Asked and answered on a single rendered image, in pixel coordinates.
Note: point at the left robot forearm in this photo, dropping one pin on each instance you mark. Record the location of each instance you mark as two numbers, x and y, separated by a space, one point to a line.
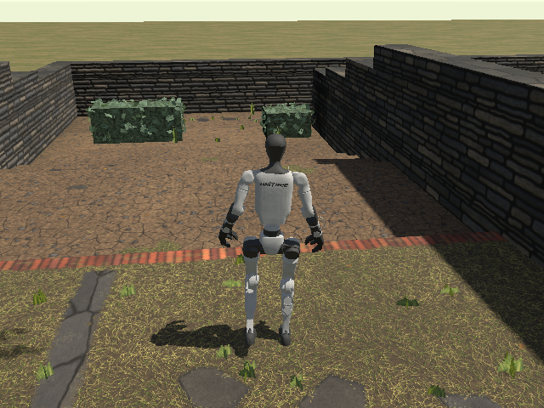
229 220

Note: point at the robot left hand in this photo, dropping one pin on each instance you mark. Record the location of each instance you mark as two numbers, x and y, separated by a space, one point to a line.
229 235

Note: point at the robot left upper arm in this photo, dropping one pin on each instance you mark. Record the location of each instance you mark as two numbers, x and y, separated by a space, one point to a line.
248 177

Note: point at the robot right thigh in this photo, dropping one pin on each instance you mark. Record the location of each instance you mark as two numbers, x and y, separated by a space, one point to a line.
291 250

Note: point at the robot left shin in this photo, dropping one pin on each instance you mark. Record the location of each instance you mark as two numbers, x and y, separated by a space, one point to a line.
250 305

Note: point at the robot right hand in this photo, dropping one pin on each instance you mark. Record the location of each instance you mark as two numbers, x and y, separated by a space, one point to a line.
313 240

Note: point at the robot right upper arm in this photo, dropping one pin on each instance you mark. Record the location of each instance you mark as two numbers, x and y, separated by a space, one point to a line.
300 179

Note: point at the right robot forearm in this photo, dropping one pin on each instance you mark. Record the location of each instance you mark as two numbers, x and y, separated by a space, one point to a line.
314 224

